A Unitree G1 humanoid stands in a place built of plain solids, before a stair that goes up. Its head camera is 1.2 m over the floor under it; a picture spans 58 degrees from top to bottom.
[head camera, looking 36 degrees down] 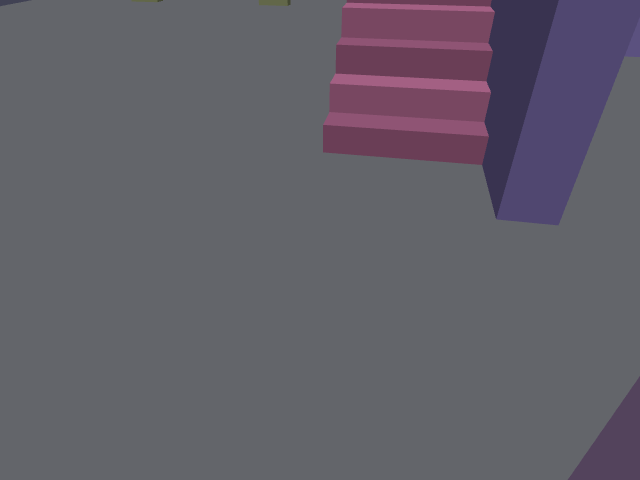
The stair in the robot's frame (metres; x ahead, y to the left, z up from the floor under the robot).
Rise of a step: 0.19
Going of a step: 0.24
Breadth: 1.00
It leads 11 degrees to the right of straight ahead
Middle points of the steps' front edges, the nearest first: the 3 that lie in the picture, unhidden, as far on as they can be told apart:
2.53 -0.51 0.19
2.76 -0.55 0.37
3.00 -0.60 0.56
